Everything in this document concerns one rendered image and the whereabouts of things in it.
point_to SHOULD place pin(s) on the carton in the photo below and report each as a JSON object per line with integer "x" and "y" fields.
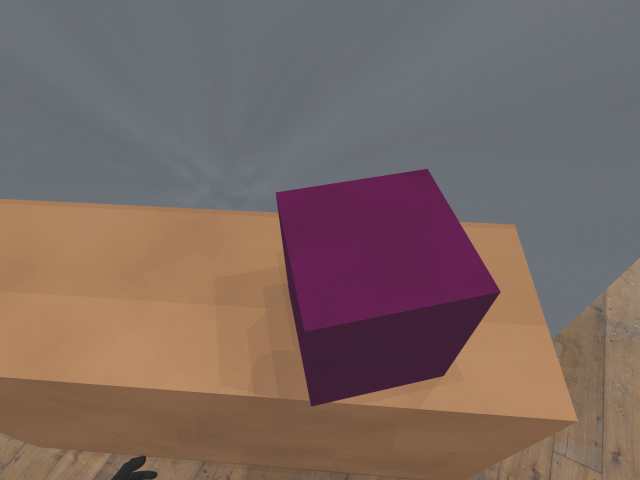
{"x": 386, "y": 287}

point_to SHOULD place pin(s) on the pedestal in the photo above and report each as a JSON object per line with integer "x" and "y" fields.
{"x": 169, "y": 332}

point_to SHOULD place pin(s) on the left robot hand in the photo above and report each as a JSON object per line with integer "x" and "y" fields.
{"x": 126, "y": 471}

